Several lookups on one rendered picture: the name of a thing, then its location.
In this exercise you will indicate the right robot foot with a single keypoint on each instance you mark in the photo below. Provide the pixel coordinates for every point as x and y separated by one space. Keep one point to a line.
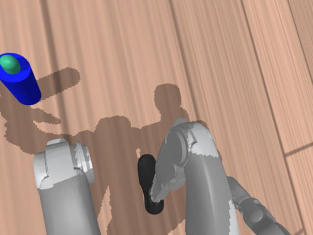
146 173

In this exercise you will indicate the bottle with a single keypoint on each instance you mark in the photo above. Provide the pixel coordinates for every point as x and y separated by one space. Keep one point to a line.
17 75

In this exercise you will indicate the right robot hand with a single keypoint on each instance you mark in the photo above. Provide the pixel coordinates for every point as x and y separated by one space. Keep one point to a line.
239 194

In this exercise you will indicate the right robot arm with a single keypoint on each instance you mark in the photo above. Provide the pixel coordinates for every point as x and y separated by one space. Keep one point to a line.
259 219

